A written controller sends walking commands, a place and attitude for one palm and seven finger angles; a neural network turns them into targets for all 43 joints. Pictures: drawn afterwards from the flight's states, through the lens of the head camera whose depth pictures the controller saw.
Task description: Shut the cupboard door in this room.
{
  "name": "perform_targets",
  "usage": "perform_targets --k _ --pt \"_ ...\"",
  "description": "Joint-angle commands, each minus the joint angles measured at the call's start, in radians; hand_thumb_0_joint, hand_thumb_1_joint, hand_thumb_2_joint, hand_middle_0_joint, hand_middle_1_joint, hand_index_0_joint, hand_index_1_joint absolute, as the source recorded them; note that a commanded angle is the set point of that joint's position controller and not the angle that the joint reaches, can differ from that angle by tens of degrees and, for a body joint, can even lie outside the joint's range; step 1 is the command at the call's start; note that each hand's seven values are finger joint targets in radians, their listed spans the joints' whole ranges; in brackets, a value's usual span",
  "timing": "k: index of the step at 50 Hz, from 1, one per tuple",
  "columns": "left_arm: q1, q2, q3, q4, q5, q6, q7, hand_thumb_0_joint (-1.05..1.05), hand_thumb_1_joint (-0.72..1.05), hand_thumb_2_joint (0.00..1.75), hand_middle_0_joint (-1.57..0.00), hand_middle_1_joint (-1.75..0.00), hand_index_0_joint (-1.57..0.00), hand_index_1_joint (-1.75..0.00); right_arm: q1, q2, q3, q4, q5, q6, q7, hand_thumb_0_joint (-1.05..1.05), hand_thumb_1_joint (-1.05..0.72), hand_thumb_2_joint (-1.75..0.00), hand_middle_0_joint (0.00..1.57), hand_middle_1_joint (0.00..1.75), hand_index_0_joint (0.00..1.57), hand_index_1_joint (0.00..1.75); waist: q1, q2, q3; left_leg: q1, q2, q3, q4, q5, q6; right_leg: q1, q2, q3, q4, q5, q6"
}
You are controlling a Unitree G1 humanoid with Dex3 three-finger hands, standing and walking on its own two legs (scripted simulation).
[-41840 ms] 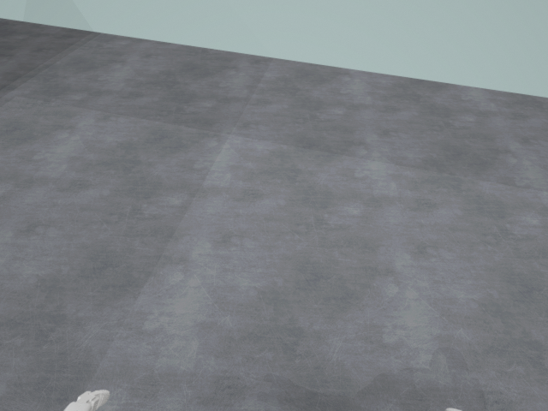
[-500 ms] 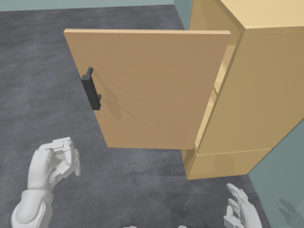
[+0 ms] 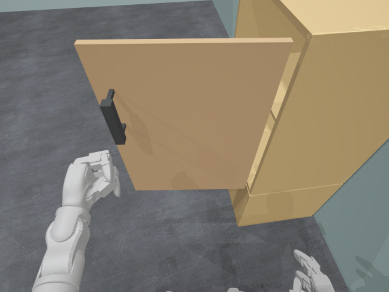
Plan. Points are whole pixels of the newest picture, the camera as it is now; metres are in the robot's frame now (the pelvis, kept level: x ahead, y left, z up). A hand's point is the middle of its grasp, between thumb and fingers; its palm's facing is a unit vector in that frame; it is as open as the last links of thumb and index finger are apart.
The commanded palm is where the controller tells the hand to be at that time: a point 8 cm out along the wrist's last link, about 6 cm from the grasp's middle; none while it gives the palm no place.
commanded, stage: bring the fist close to the handle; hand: left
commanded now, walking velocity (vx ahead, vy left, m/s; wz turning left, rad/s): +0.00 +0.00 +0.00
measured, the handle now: (116, 117) +0.49 +0.22 +0.07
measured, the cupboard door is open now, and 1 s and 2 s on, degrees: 83 83 69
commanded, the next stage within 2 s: push the door shut along its arc in 0.72 s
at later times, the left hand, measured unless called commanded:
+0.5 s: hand (125, 149) +0.39 +0.17 +0.08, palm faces +0.07 -1.00 -0.01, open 3.1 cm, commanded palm +0.35 +0.22 +0.07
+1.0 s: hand (126, 148) +0.39 +0.17 +0.07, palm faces +0.05 -1.00 -0.03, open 3.1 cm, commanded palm +0.37 +0.22 +0.07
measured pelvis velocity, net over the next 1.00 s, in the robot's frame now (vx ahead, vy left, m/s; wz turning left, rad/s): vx -0.01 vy -0.01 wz -0.01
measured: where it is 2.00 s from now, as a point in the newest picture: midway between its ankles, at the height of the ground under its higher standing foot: outside the picture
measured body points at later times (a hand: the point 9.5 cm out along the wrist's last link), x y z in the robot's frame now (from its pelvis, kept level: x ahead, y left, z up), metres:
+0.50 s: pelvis +0.00 +0.01 +0.00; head +0.05 +0.00 +0.45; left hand +0.38 +0.22 +0.08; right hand +0.10 -0.25 -0.11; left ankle -0.01 +0.10 -0.69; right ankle +0.03 -0.10 -0.69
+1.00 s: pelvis -0.01 -0.01 +0.00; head +0.05 -0.01 +0.45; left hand +0.38 +0.22 +0.07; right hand +0.11 -0.26 -0.10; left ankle -0.01 +0.10 -0.69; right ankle +0.03 -0.10 -0.69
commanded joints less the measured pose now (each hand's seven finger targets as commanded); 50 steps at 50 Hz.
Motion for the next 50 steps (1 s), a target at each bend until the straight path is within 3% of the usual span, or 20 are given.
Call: perform_targets --k 1,3,6,9,11,12,13,15,16,18,20,22,23,27,28,33,39,42,47,50 --pt "-0.351 0.158 0.070 -0.186 0.003 -0.079 0.037 0.00 0.90 0.90 -1.30 -1.50 -1.30 -1.50 -0.052 -0.119 -0.049 -0.132 0.002 -0.042 -0.015 0.00 -0.90 -0.90 0.20 0.30 0.20 0.30 -0.010 0.003 -0.231 0.057 0.039 -0.009 -0.148 0.259 -0.024 0.169 -0.026 0.005 -0.107 0.201 0.008" --pt "-0.394 0.185 0.088 -0.151 0.015 -0.086 0.054 0.00 0.90 0.90 -1.30 -1.50 -1.30 -1.50 -0.045 -0.121 -0.048 -0.124 -0.002 -0.033 -0.016 0.00 -0.90 -0.90 0.20 0.30 0.20 0.30 -0.010 -0.011 -0.241 0.048 0.041 -0.010 -0.145 0.254 -0.023 0.175 -0.024 0.008 -0.102 0.195 0.009" --pt "-0.487 0.147 0.050 -0.082 0.028 -0.094 0.059 0.00 0.90 0.90 -1.30 -1.50 -1.30 -1.50 -0.042 -0.117 -0.046 -0.111 -0.002 -0.024 -0.013 0.00 -0.90 -0.90 0.20 0.30 0.20 0.30 -0.025 0.025 -0.242 0.066 0.043 -0.014 -0.144 0.255 -0.029 0.142 -0.023 0.001 -0.096 0.192 0.006" --pt "-0.551 0.144 0.034 0.005 0.035 -0.085 0.050 0.00 0.90 0.90 -1.30 -1.50 -1.30 -1.50 -0.024 -0.124 -0.048 -0.098 0.001 -0.013 -0.011 0.00 -0.90 -0.90 0.20 0.30 0.20 0.30 -0.037 0.015 -0.254 0.067 0.046 -0.020 -0.143 0.251 -0.031 0.134 -0.021 0.000 -0.096 0.188 0.004" --pt "-0.577 0.161 0.050 0.050 0.035 -0.080 0.046 0.00 0.90 0.90 -1.30 -1.50 -1.30 -1.50 -0.011 -0.128 -0.052 -0.094 0.002 -0.003 -0.011 0.00 -0.90 -0.90 0.20 0.30 0.20 0.30 -0.031 0.023 -0.279 0.077 0.048 -0.020 -0.142 0.273 -0.036 0.137 -0.021 -0.001 -0.093 0.208 0.002" --pt "-0.599 0.138 0.028 0.071 0.035 -0.076 0.042 0.00 0.90 0.90 -1.30 -1.50 -1.30 -1.50 -0.006 -0.127 -0.050 -0.094 0.004 0.001 -0.008 0.00 -0.90 -0.90 0.20 0.30 0.20 0.30 -0.035 0.031 -0.273 0.083 0.047 -0.023 -0.144 0.284 -0.039 0.129 -0.020 -0.004 -0.092 0.215 0.000" --pt "-0.621 0.146 0.037 0.092 0.033 -0.073 0.042 0.00 0.90 0.90 -1.30 -1.50 -1.30 -1.50 0.005 -0.130 -0.053 -0.091 0.002 0.004 -0.008 0.00 -0.90 -0.90 0.20 0.30 0.20 0.30 -0.037 -0.003 -0.290 0.080 0.047 -0.024 -0.140 0.296 -0.035 0.143 -0.019 -0.003 -0.092 0.230 0.003" --pt "-0.646 0.175 0.068 0.126 0.034 -0.074 0.051 0.00 0.90 0.90 -1.30 -1.50 -1.30 -1.50 0.012 -0.132 -0.054 -0.089 0.003 0.017 -0.006 0.00 -0.90 -0.90 0.20 0.30 0.20 0.30 -0.032 0.002 -0.293 0.073 0.048 -0.020 -0.141 0.311 -0.037 0.147 -0.020 0.000 -0.092 0.246 0.003" --pt "-0.689 0.156 0.053 0.127 0.036 -0.079 0.055 0.00 0.90 0.90 -1.30 -1.50 -1.30 -1.50 0.016 -0.129 -0.054 -0.086 0.001 0.020 -0.004 0.00 -0.90 -0.90 0.20 0.30 0.20 0.30 -0.042 -0.002 -0.302 0.078 0.047 -0.016 -0.136 0.318 -0.035 0.146 -0.020 0.001 -0.090 0.260 0.006" --pt "-0.626 0.209 0.113 0.160 0.039 -0.090 0.066 0.00 0.90 0.90 -1.30 -1.50 -1.30 -1.50 0.028 -0.134 -0.057 -0.093 -0.002 0.031 0.000 0.00 -0.90 -0.90 0.20 0.30 0.20 0.30 -0.012 -0.033 -0.315 0.062 0.048 -0.017 -0.142 0.341 -0.037 0.184 -0.017 0.001 -0.087 0.278 0.003" --pt "-0.585 0.203 0.124 0.129 0.039 -0.109 0.072 0.00 0.90 0.90 -1.30 -1.50 -1.30 -1.50 0.025 -0.126 -0.060 -0.105 -0.004 0.037 0.009 0.00 -0.90 -0.90 0.20 0.30 0.20 0.30 0.006 -0.001 -0.348 0.075 0.045 -0.002 -0.143 0.377 -0.037 0.215 -0.020 0.006 -0.084 0.316 0.002" --pt "-0.564 0.190 0.111 0.115 0.044 -0.124 0.072 0.00 0.90 0.90 -1.30 -1.50 -1.30 -1.50 0.028 -0.123 -0.060 -0.107 -0.005 0.046 0.016 0.00 -0.90 -0.90 0.20 0.30 0.20 0.30 0.003 0.012 -0.342 0.083 0.048 0.004 -0.141 0.409 -0.038 0.213 -0.018 0.006 -0.082 0.342 0.001" --pt "-0.545 0.218 0.135 0.113 0.045 -0.129 0.074 0.00 0.90 0.90 -1.30 -1.50 -1.30 -1.50 0.037 -0.128 -0.065 -0.110 -0.007 0.050 0.015 0.00 -0.90 -0.90 0.20 0.30 0.20 0.30 0.006 -0.033 -0.352 0.068 0.049 0.004 -0.138 0.412 -0.034 0.240 -0.017 0.008 -0.082 0.352 0.004" --pt "-0.566 0.174 0.090 0.096 0.046 -0.141 0.065 0.00 0.90 0.90 -1.30 -1.50 -1.30 -1.50 0.027 -0.126 -0.065 -0.111 -0.001 0.058 0.019 0.00 -0.90 -0.90 0.20 0.30 0.20 0.30 -0.017 -0.002 -0.284 0.053 0.047 0.015 -0.154 0.329 -0.027 0.207 -0.015 0.014 -0.106 0.299 0.006" --pt "-0.585 0.190 0.101 0.099 0.041 -0.141 0.066 0.00 0.90 0.90 -1.30 -1.50 -1.30 -1.50 0.028 -0.130 -0.067 -0.110 0.000 0.060 0.013 0.00 -0.90 -0.90 0.20 0.30 0.20 0.30 -0.029 -0.040 -0.270 0.042 0.047 0.013 -0.153 0.305 -0.020 0.209 -0.016 0.015 -0.116 0.284 0.010" --pt "-0.692 0.194 0.081 0.081 0.039 -0.162 0.053 0.00 0.90 0.90 -1.30 -1.50 -1.30 -1.50 0.022 -0.128 -0.067 -0.092 0.001 0.056 0.000 0.00 -0.90 -0.90 0.20 0.30 0.20 0.30 -0.047 0.023 -0.296 0.070 0.043 0.011 -0.152 0.259 -0.017 0.193 -0.018 0.024 -0.123 0.237 0.009" --pt "-0.682 0.172 0.062 0.159 0.034 -0.157 0.039 0.00 0.90 0.90 -1.30 -1.50 -1.30 -1.50 0.017 -0.128 -0.063 -0.084 0.006 0.052 0.000 0.00 -0.90 -0.90 0.20 0.30 0.20 0.30 -0.049 0.008 -0.291 0.066 0.042 0.005 -0.153 0.248 -0.017 0.181 -0.020 0.022 -0.124 0.231 0.009" --pt "-0.628 0.206 0.104 0.220 0.033 -0.136 0.038 0.00 0.90 0.90 -1.30 -1.50 -1.30 -1.50 0.019 -0.132 -0.060 -0.092 0.006 0.061 0.003 0.00 -0.90 -0.90 0.20 0.30 0.20 0.30 -0.028 -0.032 -0.272 0.023 0.037 0.013 -0.160 0.231 -0.016 0.210 -0.024 0.029 -0.133 0.231 0.011" --pt "-0.827 0.292 0.138 0.277 0.047 -0.143 0.014 0.00 0.90 0.90 -1.30 -1.50 -1.30 -1.50 0.023 -0.134 -0.054 -0.080 0.007 0.075 -0.006 0.00 -0.90 -0.90 0.20 0.30 0.20 0.30 -0.065 -0.057 -0.254 -0.019 0.035 0.020 -0.146 0.183 -0.006 0.200 -0.030 0.055 -0.142 0.198 0.020" --pt "-0.894 0.312 0.143 0.271 0.045 -0.177 -0.017 0.00 0.90 0.90 -1.30 -1.50 -1.30 -1.50 0.028 -0.132 -0.055 -0.078 0.008 0.072 -0.010 0.00 -0.90 -0.90 0.20 0.30 0.20 0.30 -0.058 0.015 -0.320 0.018 0.034 0.020 -0.132 0.234 -0.008 0.218 -0.028 0.058 -0.116 0.257 0.011"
